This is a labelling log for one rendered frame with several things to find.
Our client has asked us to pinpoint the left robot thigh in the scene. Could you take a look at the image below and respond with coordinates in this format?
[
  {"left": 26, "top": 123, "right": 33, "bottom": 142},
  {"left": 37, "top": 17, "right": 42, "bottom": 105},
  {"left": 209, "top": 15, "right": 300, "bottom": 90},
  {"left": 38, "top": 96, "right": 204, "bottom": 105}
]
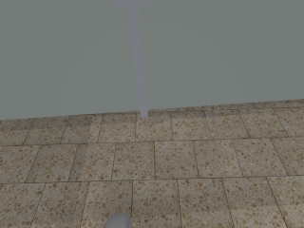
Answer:
[{"left": 104, "top": 213, "right": 132, "bottom": 228}]

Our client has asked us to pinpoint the panel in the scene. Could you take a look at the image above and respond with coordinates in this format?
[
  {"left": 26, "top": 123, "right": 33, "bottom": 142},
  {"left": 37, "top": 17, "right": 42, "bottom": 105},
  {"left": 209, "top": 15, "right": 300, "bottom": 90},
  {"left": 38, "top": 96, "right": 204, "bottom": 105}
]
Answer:
[{"left": 110, "top": 0, "right": 152, "bottom": 118}]

